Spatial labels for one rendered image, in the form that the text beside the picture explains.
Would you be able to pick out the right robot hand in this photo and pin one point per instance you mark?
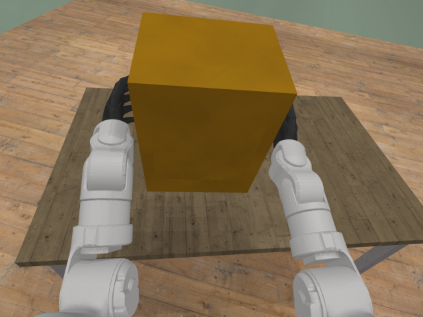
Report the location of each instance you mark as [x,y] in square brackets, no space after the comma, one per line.
[288,129]

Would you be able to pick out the left robot hand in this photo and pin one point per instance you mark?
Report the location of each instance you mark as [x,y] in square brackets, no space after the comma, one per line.
[115,109]

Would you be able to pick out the table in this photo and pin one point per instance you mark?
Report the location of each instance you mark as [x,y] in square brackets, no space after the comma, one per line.
[370,204]

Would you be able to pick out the robot left forearm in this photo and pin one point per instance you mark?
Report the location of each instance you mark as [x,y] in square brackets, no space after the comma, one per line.
[106,192]

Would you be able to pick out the carton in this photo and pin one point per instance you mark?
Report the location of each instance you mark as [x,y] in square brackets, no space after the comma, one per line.
[208,98]

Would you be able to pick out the right robot upper arm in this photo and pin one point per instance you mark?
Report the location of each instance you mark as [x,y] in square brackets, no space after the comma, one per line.
[335,291]

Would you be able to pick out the robot right forearm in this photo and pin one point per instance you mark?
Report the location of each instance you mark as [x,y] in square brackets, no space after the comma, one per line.
[314,238]

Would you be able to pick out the left robot upper arm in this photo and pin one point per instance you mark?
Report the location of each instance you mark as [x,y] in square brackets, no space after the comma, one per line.
[99,288]

